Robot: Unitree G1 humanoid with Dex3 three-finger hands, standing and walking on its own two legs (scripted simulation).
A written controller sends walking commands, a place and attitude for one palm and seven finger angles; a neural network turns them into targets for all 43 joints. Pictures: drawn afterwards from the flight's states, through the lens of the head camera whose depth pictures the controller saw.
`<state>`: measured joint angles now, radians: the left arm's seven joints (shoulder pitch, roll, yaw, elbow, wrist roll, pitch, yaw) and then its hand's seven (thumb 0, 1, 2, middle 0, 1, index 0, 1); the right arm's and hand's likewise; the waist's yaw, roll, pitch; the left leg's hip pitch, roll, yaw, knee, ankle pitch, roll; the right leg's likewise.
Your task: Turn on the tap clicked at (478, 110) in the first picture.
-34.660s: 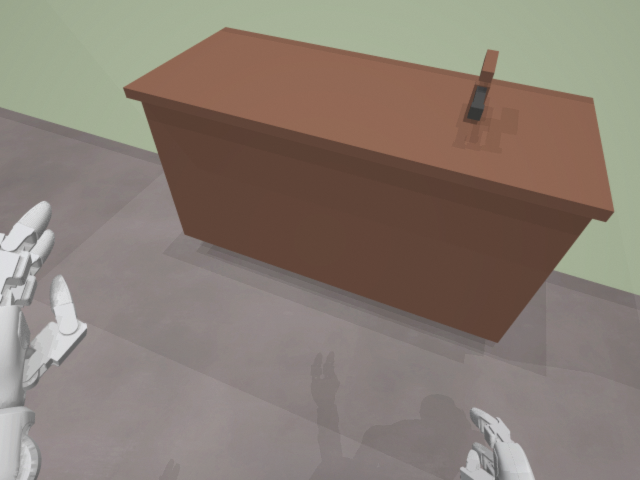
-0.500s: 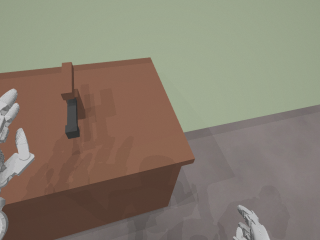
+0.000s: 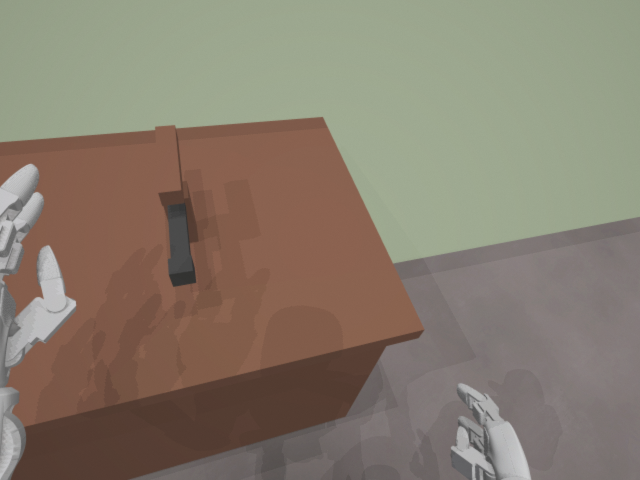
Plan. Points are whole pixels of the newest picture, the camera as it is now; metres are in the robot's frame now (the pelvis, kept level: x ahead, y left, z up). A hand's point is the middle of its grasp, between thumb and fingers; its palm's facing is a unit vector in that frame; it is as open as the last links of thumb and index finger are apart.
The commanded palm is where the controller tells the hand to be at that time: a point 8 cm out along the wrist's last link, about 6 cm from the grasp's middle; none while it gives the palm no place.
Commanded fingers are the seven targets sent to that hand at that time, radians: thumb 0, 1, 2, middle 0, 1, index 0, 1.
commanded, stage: come to a stop and stand still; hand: left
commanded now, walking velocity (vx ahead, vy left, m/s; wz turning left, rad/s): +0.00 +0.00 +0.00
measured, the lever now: (182, 271) +0.34 +0.21 +0.05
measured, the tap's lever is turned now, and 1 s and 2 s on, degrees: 0 0 0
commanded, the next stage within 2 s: look again from close up in 0.10 s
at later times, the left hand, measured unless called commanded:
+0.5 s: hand (87, 319) +0.21 +0.23 +0.16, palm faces +0.38 -0.85 -0.35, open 7.4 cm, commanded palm +0.15 +0.26 +0.18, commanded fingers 0.00 0.90 0.90 -0.20 -0.30 -0.20 -0.30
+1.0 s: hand (161, 307) +0.23 +0.17 +0.16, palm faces +0.34 -0.87 -0.37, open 7.4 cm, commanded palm +0.16 +0.21 +0.18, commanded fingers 0.00 0.90 0.90 -0.20 -0.30 -0.20 -0.30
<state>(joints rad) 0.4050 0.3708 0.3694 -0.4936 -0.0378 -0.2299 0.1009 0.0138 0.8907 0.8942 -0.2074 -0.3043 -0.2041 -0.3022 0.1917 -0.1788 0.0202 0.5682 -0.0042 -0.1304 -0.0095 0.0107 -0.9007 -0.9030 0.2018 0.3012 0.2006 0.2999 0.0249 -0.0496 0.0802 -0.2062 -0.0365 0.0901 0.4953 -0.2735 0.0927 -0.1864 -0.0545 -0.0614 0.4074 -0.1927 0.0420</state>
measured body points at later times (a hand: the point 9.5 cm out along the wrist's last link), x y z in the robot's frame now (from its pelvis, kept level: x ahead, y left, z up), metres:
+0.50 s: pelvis -0.01 -0.02 +0.00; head +0.01 +0.00 +0.45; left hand +0.18 +0.27 +0.18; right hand +0.16 -0.24 -0.07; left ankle +0.00 +0.05 -0.74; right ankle +0.01 -0.16 -0.74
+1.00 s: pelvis +0.00 -0.06 +0.00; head +0.04 -0.05 +0.45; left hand +0.20 +0.22 +0.18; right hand +0.17 -0.29 -0.08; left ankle +0.00 +0.05 -0.74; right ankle +0.01 -0.16 -0.74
